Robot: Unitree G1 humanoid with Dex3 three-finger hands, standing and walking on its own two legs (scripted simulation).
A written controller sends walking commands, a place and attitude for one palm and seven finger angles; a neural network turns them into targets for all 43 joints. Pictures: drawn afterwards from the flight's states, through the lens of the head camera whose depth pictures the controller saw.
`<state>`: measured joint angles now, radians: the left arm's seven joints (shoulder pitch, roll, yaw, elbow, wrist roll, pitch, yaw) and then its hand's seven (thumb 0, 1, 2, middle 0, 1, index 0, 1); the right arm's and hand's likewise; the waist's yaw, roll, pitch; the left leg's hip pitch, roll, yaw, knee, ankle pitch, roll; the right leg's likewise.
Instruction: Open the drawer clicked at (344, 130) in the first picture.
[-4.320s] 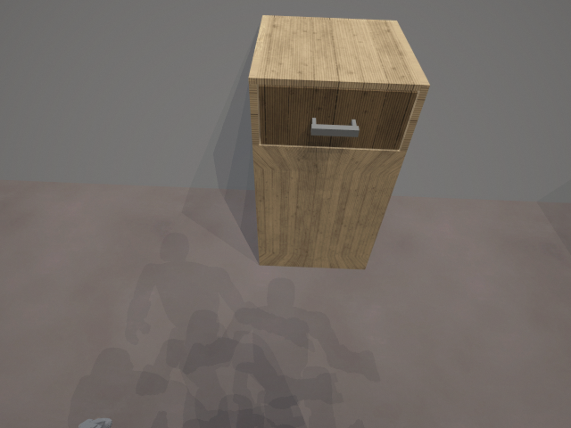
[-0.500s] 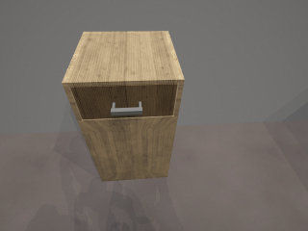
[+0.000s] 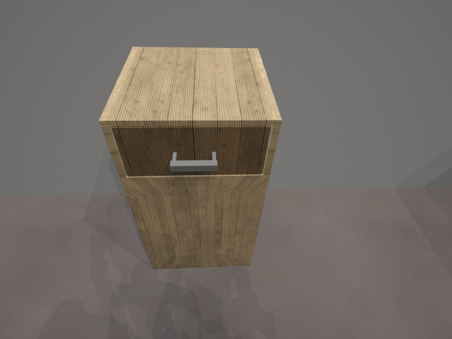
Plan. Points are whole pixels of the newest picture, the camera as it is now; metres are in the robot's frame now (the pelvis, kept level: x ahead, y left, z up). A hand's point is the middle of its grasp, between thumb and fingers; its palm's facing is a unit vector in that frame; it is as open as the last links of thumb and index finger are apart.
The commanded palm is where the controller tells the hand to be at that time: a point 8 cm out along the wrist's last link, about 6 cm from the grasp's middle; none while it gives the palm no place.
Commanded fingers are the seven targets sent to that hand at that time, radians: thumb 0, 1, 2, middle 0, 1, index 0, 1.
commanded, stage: look again from close up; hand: left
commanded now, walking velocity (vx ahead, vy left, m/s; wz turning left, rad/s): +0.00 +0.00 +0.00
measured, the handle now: (194, 160) +0.56 +0.11 -0.04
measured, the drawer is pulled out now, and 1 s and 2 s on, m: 0.00 0.00 0.00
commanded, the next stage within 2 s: shuffle to correct the standing spot in 0.32 s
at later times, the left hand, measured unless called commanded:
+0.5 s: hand out of the picture -0.02 +0.19 -0.17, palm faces +0.00 -0.99 -0.17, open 7.4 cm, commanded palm none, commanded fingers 0.00 0.90 0.90 -0.20 -0.30 -0.20 -0.30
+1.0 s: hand out of the picture -0.07 +0.13 -0.19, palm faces +0.12 -0.99 -0.10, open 7.4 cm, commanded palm none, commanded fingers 0.00 0.90 0.90 -0.20 -0.30 -0.20 -0.30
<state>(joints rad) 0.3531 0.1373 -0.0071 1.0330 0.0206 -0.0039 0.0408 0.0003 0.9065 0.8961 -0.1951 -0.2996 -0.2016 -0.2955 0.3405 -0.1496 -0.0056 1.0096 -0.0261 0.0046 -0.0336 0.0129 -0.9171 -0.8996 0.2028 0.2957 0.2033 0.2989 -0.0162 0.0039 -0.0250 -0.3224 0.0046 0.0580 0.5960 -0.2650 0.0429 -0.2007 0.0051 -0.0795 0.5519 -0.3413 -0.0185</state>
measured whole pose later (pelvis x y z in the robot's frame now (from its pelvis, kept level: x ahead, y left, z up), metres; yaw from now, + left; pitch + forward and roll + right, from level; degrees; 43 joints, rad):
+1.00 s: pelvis +0.00 -0.01 -0.01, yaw +4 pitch -1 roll -1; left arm 0.44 0.13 0.02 1.05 0.03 0.04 0.01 0.00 0.91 0.90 -0.19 -0.30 -0.20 -0.30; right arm 0.35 -0.13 -0.03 1.07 -0.03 0.00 -0.04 0.01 -0.91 -0.90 0.20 0.30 0.20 0.30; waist 0.00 -0.03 0.00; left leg -0.33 0.05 0.13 0.64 -0.28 0.05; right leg -0.23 0.00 -0.15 0.65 -0.40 -0.04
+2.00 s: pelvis +0.06 -0.08 +0.00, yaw +3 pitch -2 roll -1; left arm 0.30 0.19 0.00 0.97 0.02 0.02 0.04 0.00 0.91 0.90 -0.20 -0.30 -0.20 -0.30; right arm 0.26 -0.18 -0.02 0.94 -0.02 0.02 0.00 0.00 -0.93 -0.90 0.20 0.30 0.20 0.30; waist 0.00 0.02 0.01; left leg -0.29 -0.03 0.13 0.58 -0.27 0.10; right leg -0.26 -0.05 -0.08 0.59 -0.30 -0.01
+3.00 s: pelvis +0.10 -0.08 +0.01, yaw +1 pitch -1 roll +0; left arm 0.31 0.12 -0.02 1.13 0.01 -0.01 0.04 0.00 0.91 0.90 -0.19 -0.30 -0.20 -0.30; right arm 0.29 -0.13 0.03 1.15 -0.01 -0.02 -0.03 0.01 -0.92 -0.90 0.20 0.30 0.20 0.30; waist 0.00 -0.02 0.02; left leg -0.16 -0.04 0.14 0.42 -0.26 0.08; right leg -0.15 -0.05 -0.05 0.45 -0.29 0.02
